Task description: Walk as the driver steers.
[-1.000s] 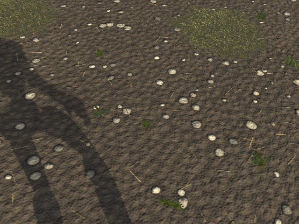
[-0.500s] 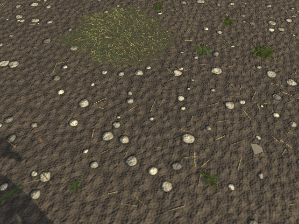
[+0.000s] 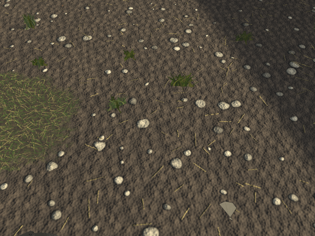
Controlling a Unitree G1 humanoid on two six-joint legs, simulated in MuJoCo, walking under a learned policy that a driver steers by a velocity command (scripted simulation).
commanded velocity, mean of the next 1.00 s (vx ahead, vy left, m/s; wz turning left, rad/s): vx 0.87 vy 0.00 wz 0.60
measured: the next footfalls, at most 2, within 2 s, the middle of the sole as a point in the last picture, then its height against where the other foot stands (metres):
right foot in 0.18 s outside the picture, level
left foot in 0.62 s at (122, 182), level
